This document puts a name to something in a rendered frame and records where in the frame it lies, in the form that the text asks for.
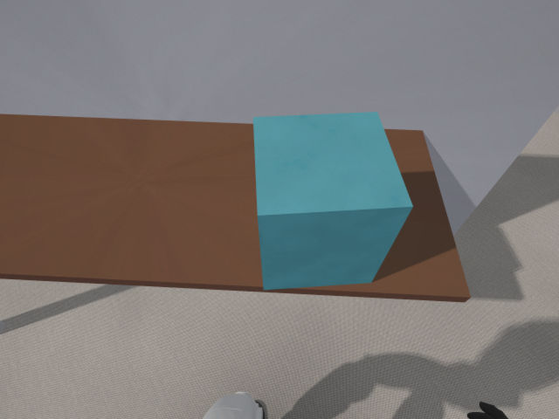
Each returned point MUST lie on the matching robot left shin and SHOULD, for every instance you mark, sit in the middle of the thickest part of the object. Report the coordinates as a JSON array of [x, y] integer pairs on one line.
[[243, 393]]

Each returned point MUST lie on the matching robot right hand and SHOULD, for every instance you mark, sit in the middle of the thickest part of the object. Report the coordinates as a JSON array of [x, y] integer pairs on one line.
[[491, 412]]

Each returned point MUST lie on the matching robot left thigh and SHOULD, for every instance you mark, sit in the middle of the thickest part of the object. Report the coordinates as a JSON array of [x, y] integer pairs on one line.
[[235, 406]]

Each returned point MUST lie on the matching carton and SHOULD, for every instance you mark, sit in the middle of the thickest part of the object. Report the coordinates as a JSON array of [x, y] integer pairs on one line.
[[330, 198]]

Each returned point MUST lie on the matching table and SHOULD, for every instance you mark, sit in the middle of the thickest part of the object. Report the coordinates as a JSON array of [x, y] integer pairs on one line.
[[172, 203]]

